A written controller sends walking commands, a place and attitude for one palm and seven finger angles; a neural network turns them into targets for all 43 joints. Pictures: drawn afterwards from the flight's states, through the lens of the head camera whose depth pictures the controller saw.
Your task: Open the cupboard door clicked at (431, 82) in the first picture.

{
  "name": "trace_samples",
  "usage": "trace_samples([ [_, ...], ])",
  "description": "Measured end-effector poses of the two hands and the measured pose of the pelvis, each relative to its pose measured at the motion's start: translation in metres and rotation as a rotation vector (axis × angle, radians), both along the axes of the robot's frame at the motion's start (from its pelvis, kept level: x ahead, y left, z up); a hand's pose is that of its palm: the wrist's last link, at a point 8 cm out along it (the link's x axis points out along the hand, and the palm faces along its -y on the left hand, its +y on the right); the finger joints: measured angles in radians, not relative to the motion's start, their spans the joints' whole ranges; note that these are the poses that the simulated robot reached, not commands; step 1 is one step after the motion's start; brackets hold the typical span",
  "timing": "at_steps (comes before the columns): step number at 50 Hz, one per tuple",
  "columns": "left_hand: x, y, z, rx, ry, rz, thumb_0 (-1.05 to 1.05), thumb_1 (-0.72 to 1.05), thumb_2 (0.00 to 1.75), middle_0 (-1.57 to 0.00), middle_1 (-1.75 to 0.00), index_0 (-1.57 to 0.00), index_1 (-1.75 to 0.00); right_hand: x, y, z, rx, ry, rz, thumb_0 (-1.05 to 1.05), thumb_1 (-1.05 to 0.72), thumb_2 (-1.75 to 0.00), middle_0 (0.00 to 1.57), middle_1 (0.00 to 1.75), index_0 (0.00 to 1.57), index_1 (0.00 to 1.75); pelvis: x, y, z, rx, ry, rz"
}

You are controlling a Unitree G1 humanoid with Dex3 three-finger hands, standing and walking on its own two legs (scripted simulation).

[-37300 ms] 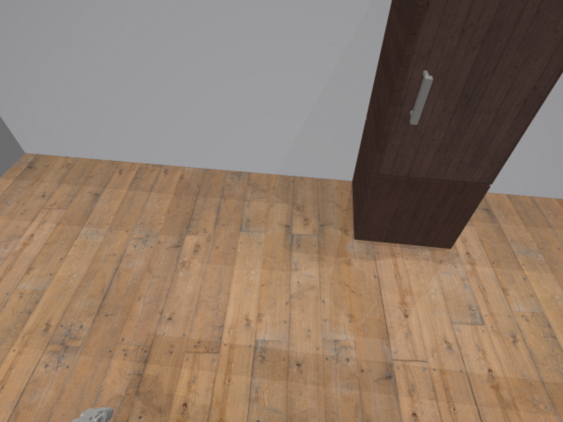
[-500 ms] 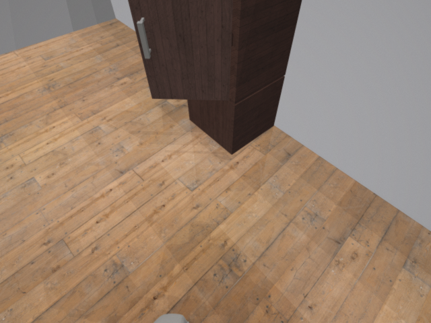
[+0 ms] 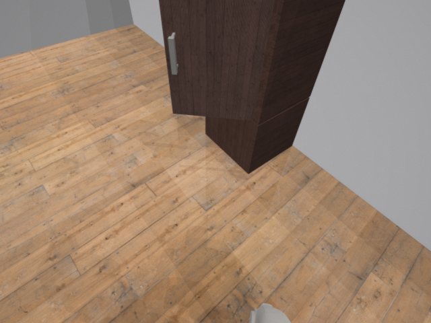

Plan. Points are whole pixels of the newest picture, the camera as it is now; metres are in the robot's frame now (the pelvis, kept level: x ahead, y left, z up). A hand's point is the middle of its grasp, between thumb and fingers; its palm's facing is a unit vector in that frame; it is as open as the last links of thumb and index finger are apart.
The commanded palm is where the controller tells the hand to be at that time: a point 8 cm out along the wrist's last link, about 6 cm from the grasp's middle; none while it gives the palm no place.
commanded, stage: take the last steps up to it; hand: left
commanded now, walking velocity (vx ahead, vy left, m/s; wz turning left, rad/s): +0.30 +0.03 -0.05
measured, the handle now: (174, 53) +1.02 +0.23 -0.03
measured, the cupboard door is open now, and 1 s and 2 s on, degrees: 46 46 46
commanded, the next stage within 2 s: come to a stop and stand still in 1.00 s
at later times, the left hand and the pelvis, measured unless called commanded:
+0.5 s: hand (153, 297) +0.20 +0.15 -0.16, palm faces +0.08 -0.97 -0.21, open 7.1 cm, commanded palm none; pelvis +0.18 -0.04 +0.00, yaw +1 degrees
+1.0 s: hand (140, 214) +0.40 +0.23 -0.17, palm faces +0.03 -0.98 -0.19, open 7.3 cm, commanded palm none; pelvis +0.35 +0.05 +0.00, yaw -1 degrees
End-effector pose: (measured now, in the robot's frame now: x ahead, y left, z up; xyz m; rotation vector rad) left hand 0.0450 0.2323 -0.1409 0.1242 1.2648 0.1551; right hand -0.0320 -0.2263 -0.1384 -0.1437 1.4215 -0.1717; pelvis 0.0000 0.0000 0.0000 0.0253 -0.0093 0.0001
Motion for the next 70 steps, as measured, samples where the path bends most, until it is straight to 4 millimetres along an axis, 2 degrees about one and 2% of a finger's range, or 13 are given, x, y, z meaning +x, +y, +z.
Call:
trace_samples([
  [7, 0.125, -0.027, 0.006, 0.014, -0.118, -0.125, 0.01, 0.91, 0.89, -0.20, -0.30, -0.20, -0.30, -0.032, 0.007, -0.008, 0.058, 0.193, -0.109, 0.00, -0.92, -0.90, 0.20, 0.30, 0.20, 0.29, 0.052, -0.016, -0.009, 0.011, 0.007, -0.023],
  [10, 0.172, -0.043, 0.003, 0.024, -0.190, -0.152, 0.01, 0.91, 0.89, -0.20, -0.30, -0.20, -0.30, -0.029, 0.003, -0.016, 0.086, 0.266, -0.137, 0.00, -0.92, -0.90, 0.20, 0.30, 0.20, 0.29, 0.079, -0.029, -0.020, 0.007, 0.005, -0.020],
  [12, 0.187, -0.051, 0.004, 0.024, -0.221, -0.142, 0.01, 0.91, 0.89, -0.20, -0.30, -0.20, -0.30, -0.014, -0.003, -0.019, 0.093, 0.282, -0.140, 0.00, -0.91, -0.90, 0.20, 0.30, 0.20, 0.29, 0.091, -0.035, -0.021, -0.002, -0.007, -0.011],
  [17, 0.176, -0.060, 0.007, 0.011, -0.144, -0.074, 0.00, 0.91, 0.89, -0.20, -0.30, -0.20, -0.30, 0.073, -0.025, -0.015, 0.070, 0.162, -0.100, 0.00, -0.91, -0.90, 0.20, 0.30, 0.20, 0.29, 0.123, -0.043, -0.007, -0.015, -0.005, 0.003],
  [26, 0.136, -0.032, 0.006, 0.027, 0.053, 0.052, -0.02, 0.95, 0.89, -0.20, -0.30, -0.20, -0.30, 0.259, -0.039, -0.001, 0.017, -0.127, 0.035, 0.01, -0.94, -0.90, 0.19, 0.30, 0.20, 0.29, 0.184, -0.032, 0.003, -0.026, 0.012, 0.019],
  [32, 0.109, -0.024, -0.005, -0.040, 0.239, 0.129, 0.00, 0.92, 0.89, -0.20, -0.30, -0.20, -0.30, 0.372, -0.014, 0.010, -0.008, -0.254, 0.141, 0.00, -0.93, -0.90, 0.19, 0.30, 0.20, 0.29, 0.232, -0.003, -0.002, -0.029, 0.008, 0.026],
  [37, 0.119, -0.002, -0.024, -0.080, 0.352, 0.147, 0.00, 0.91, 0.89, -0.21, -0.30, -0.20, -0.30, 0.439, 0.021, 0.006, -0.038, -0.351, 0.188, 0.00, -0.92, -0.90, 0.19, 0.30, 0.20, 0.29, 0.273, 0.029, -0.019, -0.030, 0.002, 0.020],
  [43, 0.212, 0.032, -0.018, -0.046, 0.236, 0.082, 0.01, 0.91, 0.89, -0.20, -0.30, -0.20, -0.30, 0.432, 0.052, 0.004, -0.009, -0.275, 0.120, -0.01, -0.92, -0.90, 0.19, 0.30, 0.20, 0.29, 0.307, 0.047, -0.008, -0.016, 0.009, -0.007],
  [49, 0.330, 0.050, -0.004, 0.001, 0.043, -0.001, 0.01, 0.91, 0.89, -0.20, -0.30, -0.20, -0.30, 0.403, 0.044, 0.004, -0.035, -0.155, 0.021, -0.02, -0.96, -0.90, 0.20, 0.30, 0.21, 0.30, 0.343, 0.053, 0.000, -0.010, 0.016, -0.023],
  [58, 0.466, 0.033, 0.007, 0.046, -0.137, -0.117, 0.01, 0.91, 0.89, -0.20, -0.30, -0.20, -0.30, 0.356, 0.048, -0.016, 0.038, 0.098, -0.085, -0.01, -0.93, -0.90, 0.20, 0.30, 0.20, 0.29, 0.399, 0.036, -0.010, 0.009, 0.009, -0.028],
  [62, 0.486, 0.017, 0.005, 0.044, -0.140, -0.133, 0.00, 0.91, 0.89, -0.20, -0.30, -0.20, -0.30, 0.362, 0.049, -0.021, 0.060, 0.157, -0.117, 0.00, -0.92, -0.90, 0.19, 0.30, 0.20, 0.29, 0.415, 0.030, -0.012, -0.016, 0.006, -0.020],
  [67, 0.478, 0.009, -0.002, 0.013, -0.081, -0.101, 0.00, 0.91, 0.89, -0.20, -0.30, -0.20, -0.30, 0.400, 0.049, -0.016, 0.047, 0.115, -0.111, 0.00, -0.92, -0.90, 0.19, 0.30, 0.20, 0.29, 0.423, 0.031, -0.007, -0.014, 0.000, -0.011],
  [70, 0.472, 0.021, -0.008, 0.012, -0.075, -0.053, -0.01, 0.92, 0.89, -0.21, -0.30, -0.21, -0.30, 0.427, 0.050, -0.016, 0.026, 0.059, -0.081, 0.00, -0.91, -0.90, 0.19, 0.30, 0.20, 0.29, 0.424, 0.037, -0.009, -0.020, -0.008, -0.007],
])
